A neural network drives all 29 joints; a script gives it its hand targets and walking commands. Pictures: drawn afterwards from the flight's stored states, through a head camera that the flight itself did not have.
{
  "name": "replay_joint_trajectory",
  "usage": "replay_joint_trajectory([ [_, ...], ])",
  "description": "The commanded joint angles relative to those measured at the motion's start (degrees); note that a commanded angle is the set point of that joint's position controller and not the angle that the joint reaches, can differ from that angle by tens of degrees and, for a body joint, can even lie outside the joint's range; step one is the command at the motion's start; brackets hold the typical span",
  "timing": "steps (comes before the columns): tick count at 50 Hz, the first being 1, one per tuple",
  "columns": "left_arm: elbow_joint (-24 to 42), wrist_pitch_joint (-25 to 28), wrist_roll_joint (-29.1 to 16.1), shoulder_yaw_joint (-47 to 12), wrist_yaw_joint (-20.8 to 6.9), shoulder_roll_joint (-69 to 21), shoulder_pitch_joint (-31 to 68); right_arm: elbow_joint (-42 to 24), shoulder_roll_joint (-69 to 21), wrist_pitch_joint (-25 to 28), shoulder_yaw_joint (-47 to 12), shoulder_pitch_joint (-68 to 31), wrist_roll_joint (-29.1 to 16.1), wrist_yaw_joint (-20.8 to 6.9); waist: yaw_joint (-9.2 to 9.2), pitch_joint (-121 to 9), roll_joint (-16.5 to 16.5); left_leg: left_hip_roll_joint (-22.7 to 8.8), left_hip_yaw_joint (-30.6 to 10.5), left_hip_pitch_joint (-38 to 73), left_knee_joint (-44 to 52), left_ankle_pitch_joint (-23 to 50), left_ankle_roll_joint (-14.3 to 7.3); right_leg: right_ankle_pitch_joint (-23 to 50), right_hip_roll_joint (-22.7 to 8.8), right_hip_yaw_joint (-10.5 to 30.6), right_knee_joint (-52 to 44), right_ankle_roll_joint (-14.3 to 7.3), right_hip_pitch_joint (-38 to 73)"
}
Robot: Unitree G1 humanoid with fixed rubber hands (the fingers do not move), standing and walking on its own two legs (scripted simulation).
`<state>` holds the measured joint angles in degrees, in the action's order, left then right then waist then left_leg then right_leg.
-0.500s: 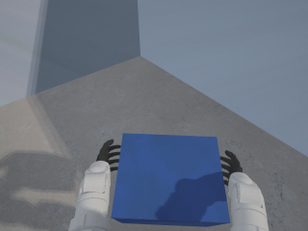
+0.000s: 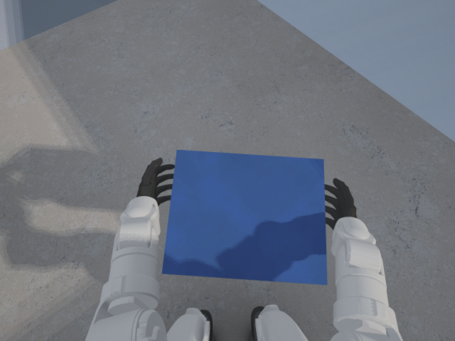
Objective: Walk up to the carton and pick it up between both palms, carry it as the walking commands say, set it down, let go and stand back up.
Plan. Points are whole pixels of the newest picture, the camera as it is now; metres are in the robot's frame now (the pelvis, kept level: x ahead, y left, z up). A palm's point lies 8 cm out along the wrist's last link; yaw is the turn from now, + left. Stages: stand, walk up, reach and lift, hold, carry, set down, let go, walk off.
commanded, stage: set down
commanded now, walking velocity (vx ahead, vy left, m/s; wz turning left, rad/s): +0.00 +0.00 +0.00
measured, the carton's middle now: (243, 219) +0.35 -0.03 -0.12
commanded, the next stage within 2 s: none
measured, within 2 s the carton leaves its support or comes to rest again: neither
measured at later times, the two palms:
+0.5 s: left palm (163, 202) +0.39 +0.15 -0.13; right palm (323, 225) +0.34 -0.20 -0.14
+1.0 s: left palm (173, 208) +0.41 +0.14 -0.22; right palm (312, 226) +0.36 -0.21 -0.23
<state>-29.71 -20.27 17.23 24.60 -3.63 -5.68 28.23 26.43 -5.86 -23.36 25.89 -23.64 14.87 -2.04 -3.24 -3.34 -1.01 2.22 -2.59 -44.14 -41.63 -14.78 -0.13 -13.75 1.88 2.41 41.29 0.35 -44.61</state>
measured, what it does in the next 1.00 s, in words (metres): lowers itself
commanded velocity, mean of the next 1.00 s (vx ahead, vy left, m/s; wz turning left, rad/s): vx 0.00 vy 0.00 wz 0.00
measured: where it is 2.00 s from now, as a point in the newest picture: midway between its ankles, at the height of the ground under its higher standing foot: outside the picture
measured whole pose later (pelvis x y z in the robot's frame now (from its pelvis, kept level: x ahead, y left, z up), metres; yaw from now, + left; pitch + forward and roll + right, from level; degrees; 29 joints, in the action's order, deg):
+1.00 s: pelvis -0.04 +0.01 -0.16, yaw +0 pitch +43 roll +0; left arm -39.8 -15.2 7.3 21.2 9.0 -0.7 45.7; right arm 34.7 1.7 -20.8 23.3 -39.6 7.3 2.7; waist -3.1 -17.7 -2.8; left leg 5.9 -2.5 -100.5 -82.4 -25.2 0.0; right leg -24.5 3.9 4.1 82.0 2.2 -100.8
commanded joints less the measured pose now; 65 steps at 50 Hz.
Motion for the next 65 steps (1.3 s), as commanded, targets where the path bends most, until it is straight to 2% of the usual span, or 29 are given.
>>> replay_joint_trajectory([
  [1, -4.4, 1.0, -9.6, -32.7, -16.6, -50.4, 25.7, -2.5, -48.2, 2.9, -34.7, -34.5, -10.5, -16.2, -1.14, -36.2, 0.2, 4.5, -0.8, 9.9, 0.4, 8.2, -1.8, 11.9, 2.9, 1.7, -0.3, 0.4, 15.1],
  [3, -3.6, 0.8, -9.6, -33.0, -17.1, -48.6, 27.7, -2.5, -49.2, 2.4, -35.7, -35.3, -11.1, -16.4, -1.67, -39.2, 2.0, 4.7, -0.3, 8.2, -1.5, 5.6, -1.7, 10.2, 3.4, 1.1, 0.5, 0.6, 13.5],
  [4, -7.5, 0.5, -7.2, -29.1, -17.2, -46.8, 27.1, -0.9, -47.4, 2.6, -34.6, -36.8, -10.1, -16.3, 0.8, -37.1, -0.2, 5.0, 0.3, 3.1, -2.9, 5.2, -1.8, 10.9, 2.1, 3.0, 0.7, 0.0, 12.3],
  [5, -3.3, 1.0, -9.9, -33.9, -17.4, -49.7, 27.3, -3.1, -47.9, 2.8, -36.2, -34.1, -10.4, -16.5, -2.21, -41.8, 1.2, 4.8, -0.7, 4.7, -3.8, 9.5, -1.8, 15.4, 2.6, 2.3, 3.1, 0.5, 12.7],
  [7, -4.9, 1.2, -9.5, -33.4, -17.3, -48.6, 28.2, -2.4, -48.4, 3.3, -35.4, -36.3, -11.3, -16.6, -0.86, -45.8, -2.3, 5.4, 0.2, 1.2, -6.3, 9.3, -1.3, 16.0, 2.8, 1.6, 6.3, 0.5, 11.6],
  [8, -6.3, 1.3, -10.7, -33.5, -17.6, -50.4, 28.9, -5.3, -47.7, 3.6, -36.3, -38.8, -11.9, -16.5, -3.36, -49.0, 1.8, 4.9, 0.0, 0.9, -7.2, 8.9, -1.5, 15.4, 3.5, 0.4, 7.3, 0.9, 9.6],
  [9, -6.4, 1.3, -9.7, -32.0, -17.5, -48.7, 27.5, -3.5, -48.7, 2.9, -36.7, -36.1, -11.8, -16.4, -0.16, -46.8, -0.6, 5.8, 1.2, -3.8, -8.0, 8.4, -1.2, 16.5, 2.7, 2.0, 7.4, 1.0, 10.2],
  [11, -7.8, 1.3, -10.8, -33.1, -16.9, -51.0, 26.8, -5.0, -49.2, 3.1, -39.1, -38.9, -12.6, -16.4, 0.58, -50.0, 1.3, 5.5, 0.5, -3.1, -9.5, 10.6, -1.3, 16.7, 3.5, 1.0, 10.0, 1.3, 8.5],
  [16, -5.0, 1.6, -13.4, -35.8, -15.6, -53.8, 34.2, -0.9, -46.2, 3.2, -35.8, -40.5, -11.4, -17.9, -2.7, -54.2, 0.2, 4.9, -0.2, -1.3, -12.5, 9.5, 0.0, 10.1, 4.7, -1.8, 13.9, 0.7, -3.3],
  [31, -11.0, 1.6, -13.8, -34.7, -10.4, -51.3, 37.8, 1.7, -40.0, 4.9, -32.5, -49.0, -14.8, -18.8, -3.08, -55.1, -3.1, 4.7, -2.3, -8.4, -19.6, 2.1, 0.6, 0.9, 4.8, -3.8, 24.0, 0.0, -24.8],
  [34, -7.7, 2.7, -15.4, -35.5, -10.2, -51.3, 41.6, 0.3, -41.4, 5.0, -33.1, -50.3, -15.7, -17.8, -3.29, -61.6, -2.0, 5.6, -0.2, -12.9, -23.4, 0.9, 0.8, 2.1, 4.9, -3.1, 25.4, -0.1, -20.5],
  [35, -10.3, 2.7, -14.4, -34.8, -10.0, -50.9, 40.4, 1.0, -40.6, 5.3, -33.7, -51.5, -16.0, -17.2, -0.99, -60.0, -3.2, 5.4, -0.3, -14.4, -23.6, 1.8, 0.6, 2.0, 4.7, -3.1, 26.6, 0.3, -21.1],
  [39, -13.2, 2.8, -14.7, -33.4, -9.8, -49.8, 42.0, 4.9, -40.6, 5.2, -31.6, -50.9, -15.0, -16.1, -2.0, -56.8, -2.2, 6.2, 0.5, -19.2, -24.8, -1.6, 0.3, -0.2, 4.6, -3.0, 26.8, 0.7, -23.7],
  [40, -11.3, 3.0, -15.0, -33.9, -10.0, -51.0, 43.2, 4.1, -40.1, 5.3, -31.4, -51.1, -14.8, -16.2, -4.22, -60.1, -2.1, 5.8, 0.8, -18.9, -26.5, -0.6, 0.8, 1.9, 5.0, -3.0, 28.4, 0.5, -23.8],
  [41, -12.7, 3.4, -14.4, -33.9, -10.0, -49.8, 43.1, 3.0, -41.6, 6.0, -31.6, -53.7, -15.4, -15.7, -2.15, -61.9, -1.2, 6.0, 0.6, -20.6, -27.2, 0.2, 0.5, 2.7, 5.0, -3.8, 29.5, 0.9, -23.8],
  [42, -10.1, 3.9, -16.3, -35.3, -10.0, -51.0, 42.7, 0.7, -40.5, 6.0, -33.9, -52.7, -15.7, -15.2, -3.76, -65.2, -1.1, 6.2, 0.9, -20.7, -28.9, 2.6, 0.8, 5.6, 5.2, -3.2, 30.5, 1.3, -21.5],
  [43, -11.9, 3.9, -14.9, -33.9, -10.2, -47.3, 43.0, 1.3, -40.6, 6.3, -34.1, -54.9, -16.6, -15.0, -0.87, -64.4, -0.9, 6.8, 2.1, -24.9, -30.0, 1.8, 0.4, 5.8, 5.2, -3.4, 30.9, 1.8, -22.5],
  [46, -13.0, 3.9, -16.1, -33.3, -10.2, -47.6, 44.3, 2.8, -42.9, 5.7, -35.0, -55.6, -16.7, -13.5, -0.89, -63.4, 1.6, 7.2, 2.3, -29.0, -31.2, -0.3, -0.2, 4.1, 4.7, -2.5, 30.9, 2.1, -20.2],
  [48, -13.2, 4.0, -16.8, -35.0, -10.2, -48.5, 44.1, -1.7, -41.4, 6.7, -35.8, -57.1, -17.3, -13.0, -3.19, -67.3, -0.2, 6.7, 2.5, -27.3, -33.5, 0.5, -0.2, 5.5, 5.0, -2.7, 33.6, 2.2, -21.5],
  [49, -13.5, 4.2, -16.7, -33.8, -10.0, -49.3, 43.3, 0.4, -42.5, 6.4, -35.9, -56.6, -17.8, -12.5, -1.37, -67.2, -0.3, 7.1, 2.7, -28.6, -34.3, 0.3, 0.1, 4.5, 5.2, -2.6, 33.7, 2.4, -20.7],
  [50, -11.4, 4.4, -18.5, -35.7, -9.9, -48.9, 47.4, 0.2, -41.0, 6.5, -35.9, -57.7, -17.5, -12.6, -3.91, -67.5, 1.8, 6.8, 2.1, -28.2, -34.7, 0.1, 0.0, 3.7, 5.5, -4.1, 35.1, 2.7, -24.0],
  [53, -11.5, 4.1, -18.0, -36.6, -9.4, -47.4, 48.2, 2.2, -40.5, 6.6, -35.0, -57.6, -18.3, -12.3, -2.04, -69.2, -2.9, 7.1, 2.8, -30.7, -36.5, 0.9, 1.2, 5.0, 5.5, -4.0, 37.7, 2.3, -26.1],
  [55, -14.8, 4.5, -18.9, -35.5, -9.0, -47.6, 46.3, 3.8, -41.4, 6.8, -35.4, -58.7, -18.3, -11.6, -3.26, -64.8, 0.7, 7.2, 2.2, -33.3, -36.9, -0.9, 0.2, 2.9, 5.6, -4.2, 36.9, 2.5, -25.8],
  [57, -13.8, 4.8, -16.9, -33.1, -8.9, -46.2, 46.0, 2.5, -41.6, 6.8, -35.0, -59.1, -18.2, -11.8, -0.58, -69.0, 2.0, 7.5, 3.4, -36.3, -39.4, -1.2, 0.3, 3.4, 5.8, -4.1, 38.9, 2.6, -25.7],
  [58, -13.6, 4.6, -17.5, -34.5, -8.6, -46.5, 47.6, 0.9, -39.6, 7.2, -34.7, -59.7, -18.2, -11.7, -2.2, -69.7, -1.2, 6.9, 3.2, -34.0, -39.5, -0.8, 0.5, 3.8, 5.6, -4.3, 40.1, 2.6, -27.5],
  [59, -14.8, 4.6, -17.3, -34.5, -8.5, -44.8, 49.1, 3.6, -39.0, 7.7, -34.5, -60.8, -19.9, -11.5, -0.59, -66.9, -3.8, 6.7, 3.7, -35.6, -40.3, -2.1, 0.8, 2.2, 5.5, -3.6, 39.9, 1.9, -30.7],
  [60, -11.1, 5.6, -18.7, -35.4, -8.4, -45.7, 50.1, 2.8, -42.9, 7.1, -36.0, -61.2, -19.4, -10.9, -1.64, -69.8, 1.8, 7.0, 3.9, -36.9, -40.6, -2.5, 0.3, 2.2, 5.8, -4.2, 39.6, 2.9, -25.2],
  [61, -15.9, 4.9, -18.1, -34.2, -8.1, -45.4, 49.9, 2.7, -40.7, 7.6, -34.4, -61.9, -19.7, -10.8, -1.6, -66.4, -2.1, 7.0, 3.9, -37.3, -40.8, -5.3, 0.1, -0.2, 5.2, -3.5, 39.6, 2.4, -28.2],
  [65, -14.1, 5.0, -18.9, -34.0, -7.9, -44.3, 53.8, 4.2, -40.8, 7.1, -33.5, -63.6, -19.0, -10.3, -2.53, -67.1, 0.7, 7.5, 4.1, -39.8, -43.4, -5.8, 0.0, -1.5, 5.2, -5.0, 41.2, 2.4, -28.8],
])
